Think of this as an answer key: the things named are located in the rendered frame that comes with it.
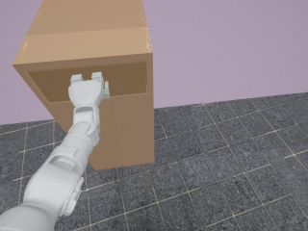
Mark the robot left upper arm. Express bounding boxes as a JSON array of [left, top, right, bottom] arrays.
[[0, 163, 85, 231]]

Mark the drawer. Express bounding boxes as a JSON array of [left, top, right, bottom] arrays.
[[27, 61, 147, 103]]

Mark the cabinet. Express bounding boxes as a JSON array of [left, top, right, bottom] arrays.
[[12, 0, 155, 170]]

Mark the handle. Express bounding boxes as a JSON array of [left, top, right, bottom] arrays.
[[102, 81, 110, 99]]

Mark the robot left forearm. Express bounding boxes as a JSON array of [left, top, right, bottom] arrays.
[[23, 103, 100, 202]]

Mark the left robot hand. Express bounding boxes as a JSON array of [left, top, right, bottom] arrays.
[[68, 71, 105, 134]]

